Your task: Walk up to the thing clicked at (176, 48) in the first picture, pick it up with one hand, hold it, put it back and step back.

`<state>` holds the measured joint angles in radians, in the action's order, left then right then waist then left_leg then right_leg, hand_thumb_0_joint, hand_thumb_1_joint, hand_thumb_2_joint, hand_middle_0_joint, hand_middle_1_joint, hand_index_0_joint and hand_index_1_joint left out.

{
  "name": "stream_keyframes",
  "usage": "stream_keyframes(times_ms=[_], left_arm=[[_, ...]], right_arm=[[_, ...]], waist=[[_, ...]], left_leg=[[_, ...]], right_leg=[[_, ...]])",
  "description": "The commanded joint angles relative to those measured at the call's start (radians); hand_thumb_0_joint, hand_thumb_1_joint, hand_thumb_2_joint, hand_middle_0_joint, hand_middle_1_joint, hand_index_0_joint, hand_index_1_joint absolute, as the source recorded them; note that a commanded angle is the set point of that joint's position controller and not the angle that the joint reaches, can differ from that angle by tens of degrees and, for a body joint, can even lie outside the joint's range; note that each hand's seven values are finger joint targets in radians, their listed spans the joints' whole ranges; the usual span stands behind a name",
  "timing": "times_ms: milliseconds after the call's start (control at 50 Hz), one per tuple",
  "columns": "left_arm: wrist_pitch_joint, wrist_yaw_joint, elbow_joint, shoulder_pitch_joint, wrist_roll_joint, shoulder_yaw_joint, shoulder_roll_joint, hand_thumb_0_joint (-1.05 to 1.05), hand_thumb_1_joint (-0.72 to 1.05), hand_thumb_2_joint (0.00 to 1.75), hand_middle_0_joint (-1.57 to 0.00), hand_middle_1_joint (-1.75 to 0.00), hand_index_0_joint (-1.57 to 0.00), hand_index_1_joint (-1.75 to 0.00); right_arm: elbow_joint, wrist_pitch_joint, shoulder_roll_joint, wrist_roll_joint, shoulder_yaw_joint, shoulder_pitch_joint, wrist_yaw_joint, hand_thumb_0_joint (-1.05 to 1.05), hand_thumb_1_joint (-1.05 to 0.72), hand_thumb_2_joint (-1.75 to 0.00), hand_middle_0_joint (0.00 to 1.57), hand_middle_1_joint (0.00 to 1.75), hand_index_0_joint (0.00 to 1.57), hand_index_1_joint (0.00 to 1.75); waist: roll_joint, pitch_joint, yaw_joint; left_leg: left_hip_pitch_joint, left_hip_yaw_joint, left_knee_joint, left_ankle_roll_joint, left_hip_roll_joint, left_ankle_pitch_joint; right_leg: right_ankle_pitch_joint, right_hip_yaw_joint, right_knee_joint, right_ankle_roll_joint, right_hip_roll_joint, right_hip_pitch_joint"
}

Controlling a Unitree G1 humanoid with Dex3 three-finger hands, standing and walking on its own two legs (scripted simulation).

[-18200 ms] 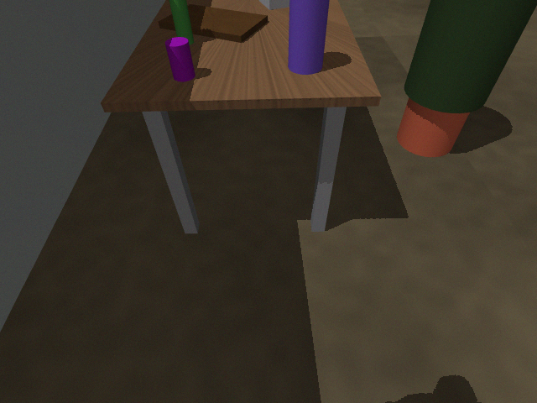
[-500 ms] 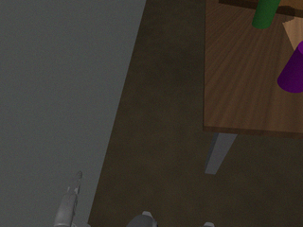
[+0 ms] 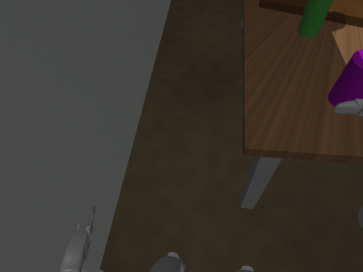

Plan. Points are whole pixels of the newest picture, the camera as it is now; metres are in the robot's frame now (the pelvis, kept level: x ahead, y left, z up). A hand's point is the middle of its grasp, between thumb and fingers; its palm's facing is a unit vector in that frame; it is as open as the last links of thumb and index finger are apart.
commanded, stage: close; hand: right
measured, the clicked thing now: (357, 81) +0.53 -0.27 +0.10
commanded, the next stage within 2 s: settle in 0.68 s
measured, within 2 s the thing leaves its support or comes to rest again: leaves its support in 1.06 s
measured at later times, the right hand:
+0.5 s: hand out of the picture +0.51 -0.28 +0.12, palm faces +0.30 +0.95 +0.03, open 12.0 cm
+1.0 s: hand out of the picture +0.52 -0.27 +0.12, palm faces +0.29 +0.96 +0.03, open 9.8 cm
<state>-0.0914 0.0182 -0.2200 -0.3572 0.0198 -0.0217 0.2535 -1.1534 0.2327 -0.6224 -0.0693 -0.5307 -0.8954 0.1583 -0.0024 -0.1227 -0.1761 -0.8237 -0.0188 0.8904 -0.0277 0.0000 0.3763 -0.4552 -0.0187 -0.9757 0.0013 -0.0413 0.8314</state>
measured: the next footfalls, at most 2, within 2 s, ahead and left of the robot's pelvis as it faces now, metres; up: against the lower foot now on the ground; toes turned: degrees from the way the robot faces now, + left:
none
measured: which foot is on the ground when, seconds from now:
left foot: down 0.00-1.00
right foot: down 0.00-1.00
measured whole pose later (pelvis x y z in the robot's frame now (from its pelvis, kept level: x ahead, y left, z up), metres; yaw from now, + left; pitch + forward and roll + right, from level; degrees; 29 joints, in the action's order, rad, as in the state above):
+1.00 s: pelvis +0.02 +0.00 +0.01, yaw +0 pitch +18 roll +2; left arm -0.07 0.00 -0.16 -0.38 0.02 -0.02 0.25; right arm -1.12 0.22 -0.61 -0.06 -0.54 -0.88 0.13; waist 0.00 -0.12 -0.17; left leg -0.79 -0.02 0.86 -0.02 0.00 0.39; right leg -0.46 -0.02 -0.94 0.00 -0.04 0.79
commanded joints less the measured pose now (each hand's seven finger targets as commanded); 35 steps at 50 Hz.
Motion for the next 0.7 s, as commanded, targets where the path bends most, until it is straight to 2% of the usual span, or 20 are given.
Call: stream_keyframes(times_ms=[0, 40, 80, 120, 200, 240, 260, 280, 300, 360, 420, 440, 480, 500, 520, 560, 580, 600, 640, 680], left_arm=[[-0.048, 0.010, 0.220, 0.017, -0.005, -0.091, 0.157, 0.00, -0.58, 0.07, -0.06, -0.05, -0.04, -0.06], [-0.039, 0.007, 0.233, -0.032, -0.007, -0.106, 0.173, 0.00, -0.54, 0.04, -0.06, -0.05, -0.06, -0.05], [-0.037, -0.004, 0.200, -0.045, -0.010, -0.048, 0.109, 0.00, -0.54, 0.04, -0.05, -0.05, -0.06, -0.05], [-0.042, 0.008, 0.261, 0.018, -0.007, -0.078, 0.155, 0.00, -0.55, 0.04, -0.05, -0.05, -0.05, -0.04], [-0.048, 0.006, 0.230, -0.015, -0.003, -0.053, 0.113, 0.00, -0.54, 0.04, -0.05, -0.05, -0.05, -0.04], [-0.045, 0.007, 0.177, -0.058, -0.001, -0.077, 0.142, 0.00, -0.54, 0.05, -0.05, -0.05, -0.05, -0.04], [-0.046, 0.008, 0.210, -0.031, -0.001, -0.095, 0.160, 0.00, -0.54, 0.04, -0.05, -0.05, -0.05, -0.04], [-0.048, 0.009, 0.237, -0.014, 0.002, -0.090, 0.161, 0.00, -0.54, 0.05, -0.05, -0.05, -0.05, -0.04], [-0.049, 0.010, 0.261, -0.012, 0.003, -0.117, 0.186, 0.00, -0.54, 0.05, -0.05, -0.05, -0.05, -0.04], [-0.037, -0.003, 0.184, -0.055, -0.003, -0.056, 0.122, 0.00, -0.54, 0.04, -0.05, -0.04, -0.05, -0.04], [-0.039, 0.006, 0.249, 0.029, -0.002, -0.096, 0.180, 0.00, -0.55, 0.04, -0.05, -0.04, -0.05, -0.04], [-0.040, 0.007, 0.229, 0.033, 0.000, -0.093, 0.167, 0.00, -0.54, 0.04, -0.05, -0.05, -0.05, -0.04], [-0.035, -0.006, 0.127, -0.040, 0.001, -0.019, 0.081, 0.00, -0.54, 0.04, -0.04, -0.04, -0.05, -0.04], [-0.041, -0.004, 0.201, 0.010, -0.004, -0.031, 0.104, 0.00, -0.55, 0.04, -0.05, -0.04, -0.05, -0.04], [-0.049, 0.008, 0.324, 0.088, -0.006, -0.084, 0.174, 0.00, -0.54, 0.04, -0.05, -0.04, -0.05, -0.04], [-0.031, 0.004, 0.188, -0.074, 0.000, -0.092, 0.158, 0.00, -0.53, 0.03, -0.04, -0.05, -0.06, -0.03], [-0.034, 0.001, 0.239, -0.045, -0.006, -0.092, 0.163, 0.00, -0.52, 0.02, -0.04, -0.04, -0.06, -0.03], [-0.028, -0.001, 0.136, -0.088, -0.005, -0.065, 0.128, 0.00, -0.54, 0.03, -0.05, -0.04, -0.06, -0.03], [-0.042, 0.004, 0.285, 0.042, -0.009, -0.085, 0.167, 0.00, -0.53, 0.02, -0.05, -0.04, -0.06, -0.03], [-0.032, 0.007, 0.187, -0.056, -0.003, -0.099, 0.168, 0.00, -0.53, 0.03, -0.05, -0.04, -0.06, -0.03]], right_arm=[[0.258, 0.079, -0.358, 0.013, -0.048, -0.447, -0.025, 0.00, 0.55, -0.11, 0.07, 0.11, 0.09, 0.11], [0.210, 0.069, -0.316, 0.010, -0.037, -0.360, -0.028, 0.00, 0.49, -0.11, 0.20, 0.19, 0.21, 0.19], [0.199, 0.068, -0.241, -0.002, -0.006, -0.357, -0.019, 0.00, 0.48, -0.16, 0.36, 0.28, 0.37, 0.28], [0.258, 0.085, -0.335, 0.002, -0.043, -0.450, -0.030, 0.00, 0.49, -0.15, 0.49, 0.32, 0.50, 0.32], [0.225, 0.091, -0.263, 0.008, 0.010, -0.486, -0.012, 0.00, 0.45, -0.20, 0.65, 0.43, 0.66, 0.43], [0.145, 0.082, -0.269, 0.009, 0.007, -0.429, -0.008, 0.00, 0.45, -0.21, 0.73, 0.46, 0.73, 0.47], [0.192, 0.090, -0.350, 0.014, -0.039, -0.465, -0.014, 0.00, 0.45, -0.23, 0.76, 0.49, 0.77, 0.49], [0.240, 0.095, -0.366, 0.020, -0.041, -0.518, -0.017, 0.00, 0.47, -0.23, 0.79, 0.51, 0.79, 0.51], [0.243, 0.094, -0.352, 0.019, -0.038, -0.500, -0.016, 0.00, 0.46, -0.25, 0.81, 0.53, 0.82, 0.54], [0.160, 0.068, -0.262, 0.012, 0.008, -0.427, -0.003, 0.00, 0.33, -0.33, 0.88, 0.61, 0.88, 0.61], [0.240, 0.085, -0.392, 0.014, -0.058, -0.516, -0.017, 0.00, 0.27, -0.45, 0.95, 0.71, 0.96, 0.72], [0.198, 0.081, -0.344, 0.020, -0.027, -0.497, -0.013, 0.00, 0.22, -0.49, 0.98, 0.75, 0.98, 0.76], [0.028, 0.068, -0.171, 0.009, 0.049, -0.366, 0.006, 0.00, 0.12, -0.57, 1.01, 0.81, 1.02, 0.82], [0.107, 0.078, -0.198, 0.003, 0.034, -0.378, 0.006, 0.00, 0.11, -0.60, 1.02, 0.84, 1.03, 0.84], [0.261, 0.100, -0.361, 0.006, -0.049, -0.478, -0.007, 0.00, 0.09, -0.67, 1.07, 0.90, 1.08, 0.90], [0.154, 0.075, -0.262, 0.011, 0.012, -0.362, 0.005, 0.00, -0.03, -0.74, 1.12, 0.97, 1.12, 0.97], [0.129, 0.066, -0.236, -0.002, 0.006, -0.343, 0.007, 0.00, -0.10, -0.79, 1.15, 1.01, 1.16, 1.01], [0.109, 0.065, -0.206, -0.009, 0.018, -0.325, 0.006, 0.00, -0.12, -0.82, 1.17, 1.03, 1.18, 1.03], [0.197, 0.081, -0.277, -0.011, -0.022, -0.403, -0.004, 0.00, -0.17, -0.97, 1.22, 1.17, 1.24, 1.17], [0.199, 0.082, -0.282, -0.007, -0.014, -0.400, 0.003, 0.00, -0.26, -1.08, 1.28, 1.25, 1.30, 1.25]], waist=[[0.142, -0.500, 0.032], [0.123, -0.448, 0.026], [0.137, -0.408, 0.020], [0.150, -0.451, 0.015], [0.188, -0.451, -0.011], [0.152, -0.399, -0.019], [0.178, -0.441, -0.003], [0.190, -0.512, 0.002], [0.196, -0.548, -0.002], [0.205, -0.455, 0.006], [0.190, -0.531, 0.008], [0.195, -0.480, 0.005], [0.146, -0.329, -0.007], [0.146, -0.415, 0.002], [0.169, -0.566, 0.019], [0.189, -0.490, 0.001], [0.144, -0.430, -0.009], [0.147, -0.365, -0.001], [0.145, -0.473, -0.002], [0.185, -0.445, -0.001]], left_leg=[[0.275, 0.002, -0.083, 0.032, 0.021, -0.279], [0.273, -0.008, -0.083, 0.034, 0.026, -0.287], [0.221, -0.015, -0.080, 0.035, 0.030, -0.295], [0.223, -0.013, -0.076, 0.038, 0.028, -0.291], [0.184, -0.009, -0.072, 0.038, 0.028, -0.285], [0.162, -0.010, -0.067, 0.038, 0.028, -0.286], [0.181, 0.000, -0.061, 0.037, 0.023, -0.308], [0.213, 0.001, -0.060, 0.036, 0.023, -0.326], [0.227, -0.007, -0.051, 0.038, 0.026, -0.356], [0.179, -0.017, -0.061, 0.041, 0.033, -0.327], [0.232, -0.016, -0.062, 0.041, 0.029, -0.343], [0.213, -0.014, -0.069, 0.040, 0.029, -0.310], [0.139, -0.023, -0.074, 0.040, 0.036, -0.252], [0.175, -0.019, -0.068, 0.039, 0.034, -0.278], [0.239, -0.015, -0.067, 0.038, 0.031, -0.303], [0.225, -0.017, -0.065, 0.037, 0.031, -0.340], [0.208, -0.021, -0.076, 0.036, 0.035, -0.323], [0.182, -0.024, -0.076, 0.037, 0.034, -0.315], [0.195, -0.020, -0.068, 0.038, 0.031, -0.320], [0.177, -0.022, -0.066, 0.041, 0.031, -0.315]], right_leg=[[0.314, 0.003, 0.120, 0.012, 0.023, -0.259], [0.325, 0.003, 0.132, 0.009, 0.023, -0.260], [0.358, -0.002, 0.130, 0.004, 0.019, -0.278], [0.361, -0.007, 0.126, 0.002, 0.015, -0.292], [0.364, -0.008, 0.113, 0.003, 0.012, -0.322], [0.348, -0.012, 0.107, 0.006, 0.015, -0.268], [0.366, -0.007, 0.094, 0.007, 0.018, -0.273], [0.385, -0.006, 0.089, 0.006, 0.019, -0.305], [0.436, -0.009, 0.091, 0.001, 0.017, -0.338], [0.457, -0.013, 0.103, -0.005, 0.013, -0.328], [0.439, -0.017, 0.107, -0.005, 0.013, -0.327], [0.390, -0.011, 0.111, -0.001, 0.015, -0.304], [0.340, -0.015, 0.122, 0.000, 0.012, -0.236], [0.362, -0.017, 0.118, 0.001, 0.012, -0.263], [0.391, -0.019, 0.116, -0.002, 0.010, -0.326], [0.422, -0.005, 0.113, 0.000, 0.017, -0.327], [0.407, -0.012, 0.118, 0.000, 0.016, -0.301], [0.409, -0.012, 0.122, -0.002, 0.015, -0.281], [0.423, -0.020, 0.115, 0.000, 0.009, -0.321], [0.436, -0.016, 0.118, -0.006, 0.009, -0.336]])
